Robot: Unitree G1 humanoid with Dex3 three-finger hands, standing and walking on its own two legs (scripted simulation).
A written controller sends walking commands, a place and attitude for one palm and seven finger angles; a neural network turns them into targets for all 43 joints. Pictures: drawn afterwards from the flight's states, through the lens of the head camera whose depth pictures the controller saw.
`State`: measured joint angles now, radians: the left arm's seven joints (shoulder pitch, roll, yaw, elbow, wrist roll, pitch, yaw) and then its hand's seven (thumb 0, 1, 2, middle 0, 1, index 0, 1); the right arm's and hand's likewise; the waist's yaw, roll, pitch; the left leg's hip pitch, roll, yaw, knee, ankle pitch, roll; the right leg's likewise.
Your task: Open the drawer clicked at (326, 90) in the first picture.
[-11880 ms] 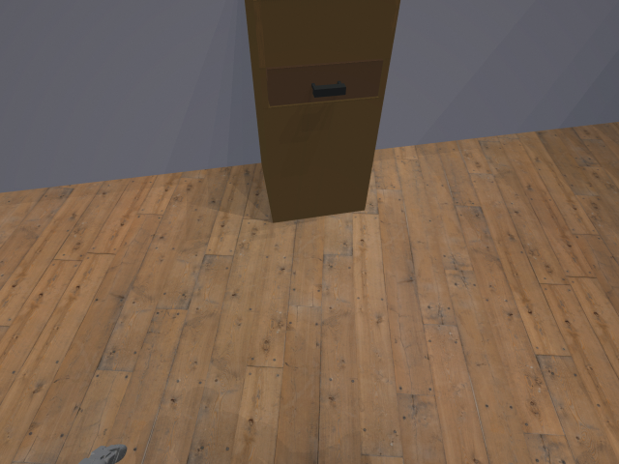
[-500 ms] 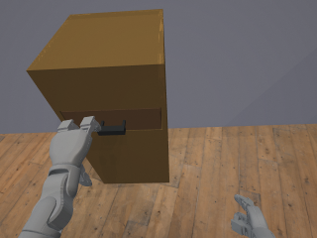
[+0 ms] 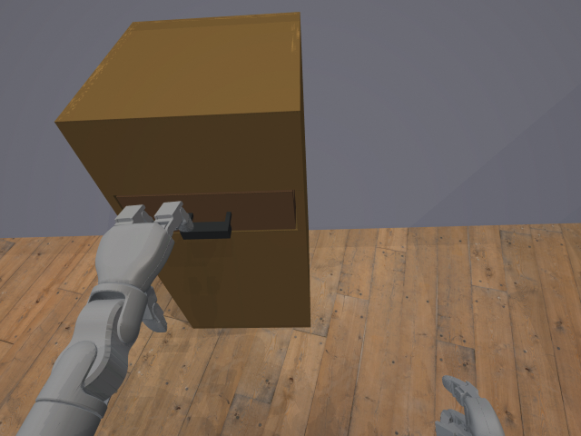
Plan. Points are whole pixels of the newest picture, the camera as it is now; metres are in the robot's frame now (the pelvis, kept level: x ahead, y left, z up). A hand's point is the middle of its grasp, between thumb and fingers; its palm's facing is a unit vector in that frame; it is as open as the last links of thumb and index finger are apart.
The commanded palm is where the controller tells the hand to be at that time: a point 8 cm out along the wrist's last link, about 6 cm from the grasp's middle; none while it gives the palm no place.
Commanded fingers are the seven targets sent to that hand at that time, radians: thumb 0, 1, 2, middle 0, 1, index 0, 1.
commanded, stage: raise the hand with hooked fingers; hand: left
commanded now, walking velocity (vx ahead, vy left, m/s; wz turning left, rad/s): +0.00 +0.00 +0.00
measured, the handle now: (207, 223) +0.54 +0.28 -0.12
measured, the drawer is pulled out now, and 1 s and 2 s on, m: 0.00 0.00 0.00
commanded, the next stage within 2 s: move the hooked fingers above the handle in 0.06 s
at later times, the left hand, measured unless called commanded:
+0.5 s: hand (166, 256) +0.34 +0.24 +0.04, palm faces +0.00 -0.06 -1.00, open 13.8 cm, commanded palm +0.33 +0.25 +0.10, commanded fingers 0.00 -0.50 0.30 -0.30 -1.20 -0.30 -1.20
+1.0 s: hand (178, 239) +0.41 +0.26 -0.01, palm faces -0.02 -0.04 -1.00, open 13.8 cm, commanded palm +0.39 +0.26 +0.05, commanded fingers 0.00 -0.50 0.30 -0.30 -1.20 -0.30 -1.20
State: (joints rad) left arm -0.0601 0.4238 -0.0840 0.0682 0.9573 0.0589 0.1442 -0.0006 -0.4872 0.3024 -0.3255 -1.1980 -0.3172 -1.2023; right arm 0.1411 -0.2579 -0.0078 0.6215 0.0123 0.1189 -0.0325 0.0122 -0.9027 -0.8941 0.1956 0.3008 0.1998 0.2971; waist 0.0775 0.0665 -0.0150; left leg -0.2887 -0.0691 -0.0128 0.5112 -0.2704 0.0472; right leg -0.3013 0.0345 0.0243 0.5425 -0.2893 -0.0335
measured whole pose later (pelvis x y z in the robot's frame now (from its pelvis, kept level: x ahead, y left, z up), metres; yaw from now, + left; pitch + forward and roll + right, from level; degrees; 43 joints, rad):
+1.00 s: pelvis +0.01 +0.01 -0.02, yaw -1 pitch +15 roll -1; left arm -0.44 0.44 0.00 0.71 1.05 -0.04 0.32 0.00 -0.49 0.30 -0.32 -1.20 -0.32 -1.20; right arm 0.27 -0.25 -0.07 0.68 0.01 0.12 -0.03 0.01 -0.90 -0.89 0.20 0.30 0.20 0.30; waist -0.01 0.05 -0.12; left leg -0.62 -0.06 0.00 0.73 -0.37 0.06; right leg -0.61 0.05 0.03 0.72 -0.36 -0.02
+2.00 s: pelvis -0.01 +0.01 -0.06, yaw -2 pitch +25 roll -3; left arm -0.87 0.60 0.04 1.19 1.09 -0.05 0.33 0.00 -0.48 0.30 -0.33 -1.21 -0.33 -1.22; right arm 0.37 -0.26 -0.01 0.71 -0.02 0.09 -0.02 0.00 -0.90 -0.89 0.20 0.30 0.20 0.30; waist -0.16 0.06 -0.16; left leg -1.00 -0.03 -0.01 0.99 -0.43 0.06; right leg -0.98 0.08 -0.01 0.92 -0.40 -0.02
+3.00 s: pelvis +0.00 +0.02 -0.06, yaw -2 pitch +26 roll -4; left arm -0.83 0.58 0.03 1.12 1.08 -0.09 0.37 0.00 -0.48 0.30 -0.32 -1.20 -0.32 -1.20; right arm 0.35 -0.27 -0.04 0.73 -0.03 0.09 -0.01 0.00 -0.90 -0.89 0.20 0.30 0.20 0.30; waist -0.13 0.06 -0.17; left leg -1.01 -0.03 -0.03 1.01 -0.46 0.06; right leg -0.97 0.08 -0.02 0.92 -0.41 -0.02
